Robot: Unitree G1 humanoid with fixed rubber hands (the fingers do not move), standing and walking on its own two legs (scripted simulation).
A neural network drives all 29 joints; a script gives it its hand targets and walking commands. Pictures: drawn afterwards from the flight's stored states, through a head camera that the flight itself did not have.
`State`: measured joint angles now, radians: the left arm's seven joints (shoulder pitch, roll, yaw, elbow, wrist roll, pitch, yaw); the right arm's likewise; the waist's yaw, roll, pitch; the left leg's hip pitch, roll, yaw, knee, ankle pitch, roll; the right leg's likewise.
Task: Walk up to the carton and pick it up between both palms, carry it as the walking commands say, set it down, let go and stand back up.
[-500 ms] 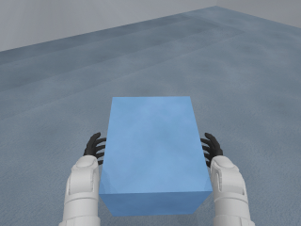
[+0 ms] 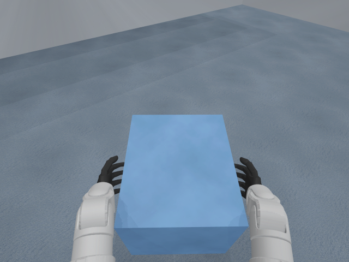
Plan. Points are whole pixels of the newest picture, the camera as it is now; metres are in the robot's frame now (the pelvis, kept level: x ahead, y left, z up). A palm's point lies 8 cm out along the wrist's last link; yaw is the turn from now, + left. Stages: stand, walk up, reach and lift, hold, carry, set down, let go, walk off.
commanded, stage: reach and lift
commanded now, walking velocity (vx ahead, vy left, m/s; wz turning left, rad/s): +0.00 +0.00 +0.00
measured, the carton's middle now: (178, 183) +0.34 +0.00 -0.02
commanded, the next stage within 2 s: hold in 0.72 s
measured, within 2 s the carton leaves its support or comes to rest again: neither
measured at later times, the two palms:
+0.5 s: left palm (105, 192) +0.28 +0.17 +0.04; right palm (254, 195) +0.27 -0.17 +0.04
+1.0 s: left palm (104, 194) +0.27 +0.17 +0.04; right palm (254, 197) +0.27 -0.17 +0.04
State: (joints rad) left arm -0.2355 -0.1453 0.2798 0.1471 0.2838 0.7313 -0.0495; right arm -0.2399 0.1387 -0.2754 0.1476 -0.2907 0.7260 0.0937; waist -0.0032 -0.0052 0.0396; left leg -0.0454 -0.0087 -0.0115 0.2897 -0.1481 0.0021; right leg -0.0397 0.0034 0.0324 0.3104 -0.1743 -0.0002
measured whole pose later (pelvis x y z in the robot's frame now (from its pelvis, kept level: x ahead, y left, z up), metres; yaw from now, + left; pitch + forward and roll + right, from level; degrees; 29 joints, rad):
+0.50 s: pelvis +0.00 +0.00 +0.00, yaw +0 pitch -6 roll +0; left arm -0.18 -0.14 0.24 0.10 0.27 0.74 -0.04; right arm -0.18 0.14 -0.24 0.09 -0.27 0.73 0.08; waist -0.01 -0.01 0.05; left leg -0.04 -0.01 -0.02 0.29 -0.15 0.00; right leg -0.03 0.00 0.03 0.30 -0.17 0.00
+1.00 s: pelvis -0.01 +0.00 +0.00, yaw +0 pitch -7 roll +0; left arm -0.21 -0.14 0.26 0.12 0.28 0.73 -0.05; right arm -0.21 0.14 -0.26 0.11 -0.28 0.73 0.08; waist -0.01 -0.01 0.06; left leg -0.05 -0.01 -0.02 0.32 -0.15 0.00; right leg -0.04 0.00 0.03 0.33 -0.17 0.00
